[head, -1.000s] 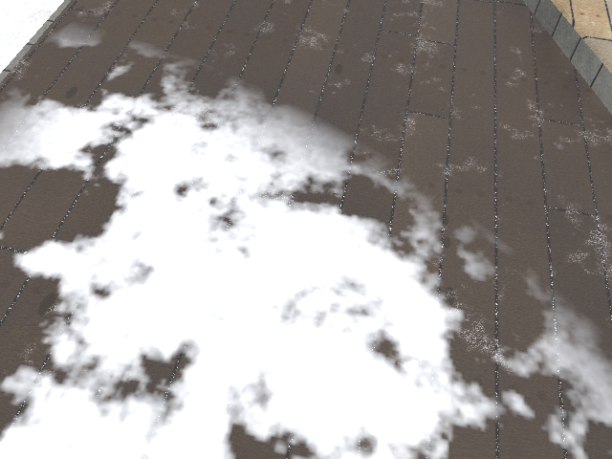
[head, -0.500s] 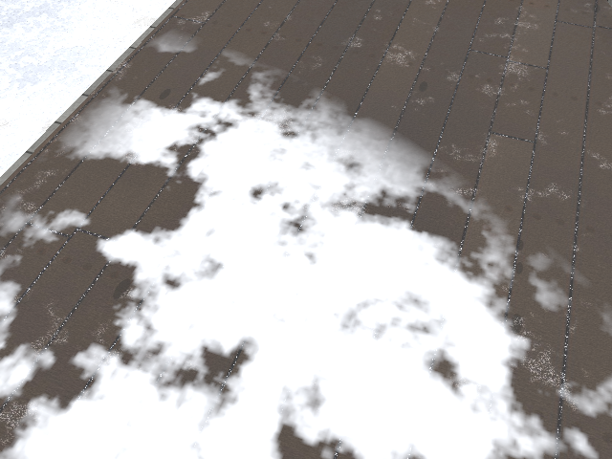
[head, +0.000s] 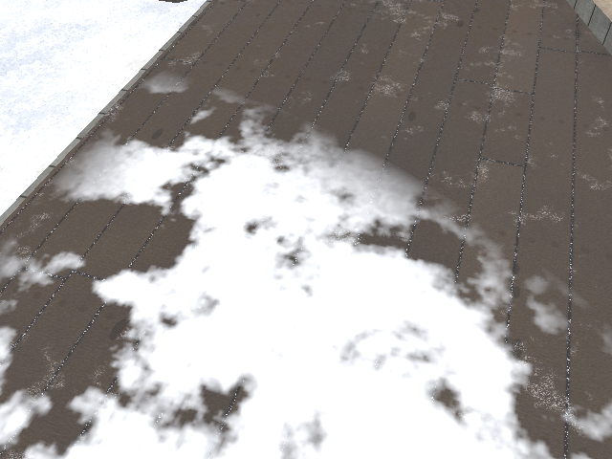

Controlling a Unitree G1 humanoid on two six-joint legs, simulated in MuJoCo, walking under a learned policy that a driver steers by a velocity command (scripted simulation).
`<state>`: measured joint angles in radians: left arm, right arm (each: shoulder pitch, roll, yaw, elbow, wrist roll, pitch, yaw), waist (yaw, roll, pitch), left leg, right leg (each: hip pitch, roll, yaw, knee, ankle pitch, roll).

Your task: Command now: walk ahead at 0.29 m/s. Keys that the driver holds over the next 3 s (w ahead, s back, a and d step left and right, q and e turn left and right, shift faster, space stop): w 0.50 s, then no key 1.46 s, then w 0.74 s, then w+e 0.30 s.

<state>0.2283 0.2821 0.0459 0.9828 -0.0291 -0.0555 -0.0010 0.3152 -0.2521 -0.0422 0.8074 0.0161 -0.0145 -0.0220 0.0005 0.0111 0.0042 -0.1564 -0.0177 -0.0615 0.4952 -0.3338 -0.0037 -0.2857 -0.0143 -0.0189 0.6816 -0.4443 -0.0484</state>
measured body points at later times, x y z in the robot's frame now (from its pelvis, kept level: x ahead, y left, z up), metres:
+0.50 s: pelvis +0.21 -0.01 -0.01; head +0.26 -0.01 +0.44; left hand +0.12 +0.26 -0.14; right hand +0.48 -0.21 -0.08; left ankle +0.38 +0.11 -0.72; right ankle +0.01 -0.11 -0.73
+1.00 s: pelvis +0.39 +0.00 +0.00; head +0.41 -0.02 +0.45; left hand +0.53 +0.26 -0.11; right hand +0.48 -0.26 -0.14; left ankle +0.38 +0.10 -0.73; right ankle +0.45 -0.13 -0.74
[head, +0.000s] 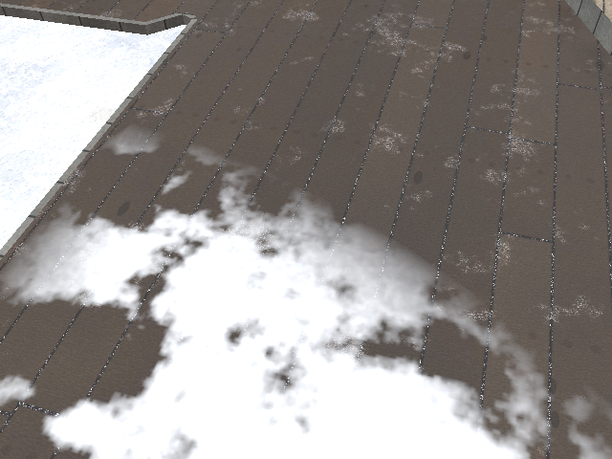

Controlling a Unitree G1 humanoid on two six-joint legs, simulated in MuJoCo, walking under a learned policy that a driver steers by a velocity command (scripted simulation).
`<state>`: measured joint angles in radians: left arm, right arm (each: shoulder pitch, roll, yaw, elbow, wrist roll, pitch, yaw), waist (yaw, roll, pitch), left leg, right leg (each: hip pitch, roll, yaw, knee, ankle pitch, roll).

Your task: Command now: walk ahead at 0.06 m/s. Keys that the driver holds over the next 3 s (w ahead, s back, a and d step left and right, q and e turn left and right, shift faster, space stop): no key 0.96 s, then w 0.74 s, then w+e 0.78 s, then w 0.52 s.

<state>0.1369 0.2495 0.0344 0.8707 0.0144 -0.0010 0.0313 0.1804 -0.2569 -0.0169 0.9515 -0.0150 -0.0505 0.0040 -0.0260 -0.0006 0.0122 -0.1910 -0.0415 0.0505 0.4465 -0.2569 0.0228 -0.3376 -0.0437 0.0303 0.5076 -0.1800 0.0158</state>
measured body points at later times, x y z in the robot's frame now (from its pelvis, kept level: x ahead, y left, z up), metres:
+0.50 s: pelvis +0.03 -0.02 +0.00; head +0.05 -0.02 +0.45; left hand +0.14 +0.24 -0.13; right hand +0.08 -0.29 -0.15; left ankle -0.01 +0.11 -0.74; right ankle +0.06 -0.13 -0.74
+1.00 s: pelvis +0.02 -0.02 +0.00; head +0.03 -0.02 +0.45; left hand +0.09 +0.23 -0.15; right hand +0.01 -0.26 -0.16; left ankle -0.01 +0.11 -0.74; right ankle +0.06 -0.13 -0.74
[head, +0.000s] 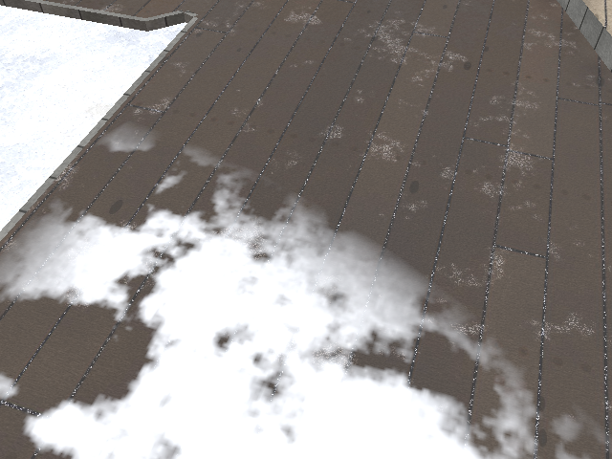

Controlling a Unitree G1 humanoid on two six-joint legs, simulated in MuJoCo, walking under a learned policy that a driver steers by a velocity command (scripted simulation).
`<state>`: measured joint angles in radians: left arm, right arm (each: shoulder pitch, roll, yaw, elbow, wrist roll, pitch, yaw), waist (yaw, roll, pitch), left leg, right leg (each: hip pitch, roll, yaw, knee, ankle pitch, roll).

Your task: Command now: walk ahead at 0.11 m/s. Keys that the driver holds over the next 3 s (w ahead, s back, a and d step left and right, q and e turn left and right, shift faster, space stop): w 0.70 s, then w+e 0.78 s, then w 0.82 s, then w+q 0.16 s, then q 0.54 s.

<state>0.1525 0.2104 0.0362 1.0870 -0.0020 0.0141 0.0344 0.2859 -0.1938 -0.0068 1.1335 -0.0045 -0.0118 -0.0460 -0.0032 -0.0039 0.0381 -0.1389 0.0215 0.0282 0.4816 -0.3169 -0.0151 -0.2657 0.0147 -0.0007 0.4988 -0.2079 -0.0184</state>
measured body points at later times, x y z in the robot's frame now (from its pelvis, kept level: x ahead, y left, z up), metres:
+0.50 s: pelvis +0.14 -0.02 +0.01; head +0.16 -0.03 +0.46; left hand +0.06 +0.21 -0.14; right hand +0.29 -0.27 -0.12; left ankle +0.25 +0.14 -0.67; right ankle +0.04 -0.11 -0.74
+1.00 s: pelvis +0.43 +0.05 +0.01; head +0.44 +0.05 +0.46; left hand +0.57 +0.31 -0.12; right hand +0.41 -0.21 -0.14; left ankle +0.41 +0.13 -0.74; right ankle +0.53 -0.14 -0.65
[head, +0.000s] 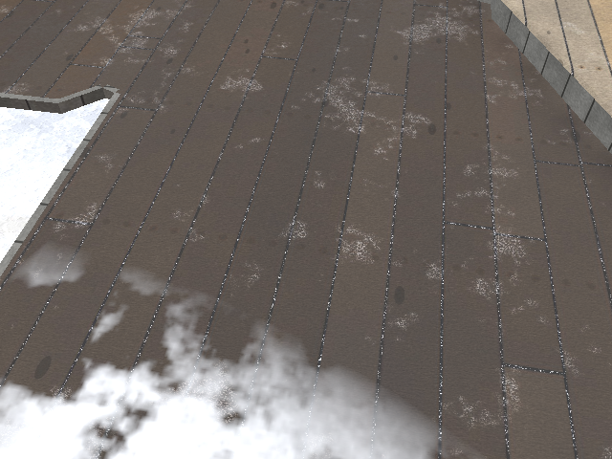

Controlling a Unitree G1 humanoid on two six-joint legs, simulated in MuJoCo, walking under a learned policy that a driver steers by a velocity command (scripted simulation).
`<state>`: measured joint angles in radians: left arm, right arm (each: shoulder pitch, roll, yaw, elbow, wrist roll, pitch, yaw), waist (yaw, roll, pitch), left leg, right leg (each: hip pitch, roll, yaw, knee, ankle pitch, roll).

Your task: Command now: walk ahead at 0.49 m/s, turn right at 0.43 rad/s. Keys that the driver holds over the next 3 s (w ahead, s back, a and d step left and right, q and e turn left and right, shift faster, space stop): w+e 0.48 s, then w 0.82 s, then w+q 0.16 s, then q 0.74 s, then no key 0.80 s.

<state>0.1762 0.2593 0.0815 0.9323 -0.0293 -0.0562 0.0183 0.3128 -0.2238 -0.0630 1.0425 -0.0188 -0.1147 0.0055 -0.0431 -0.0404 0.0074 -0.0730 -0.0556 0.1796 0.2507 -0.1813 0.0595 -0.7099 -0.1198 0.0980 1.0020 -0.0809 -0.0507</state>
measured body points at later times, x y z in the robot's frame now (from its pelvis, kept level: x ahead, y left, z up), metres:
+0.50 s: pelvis +0.29 -0.08 +0.00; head +0.32 -0.10 +0.45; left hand +0.43 +0.17 -0.12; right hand +0.38 -0.38 -0.11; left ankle +0.38 +0.10 -0.67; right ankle +0.28 -0.14 -0.75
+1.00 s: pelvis +0.58 -0.09 +0.00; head +0.61 -0.09 +0.45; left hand +0.80 +0.11 -0.12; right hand +0.53 -0.36 -0.12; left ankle +0.62 -0.02 -0.75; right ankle +0.55 -0.25 -0.67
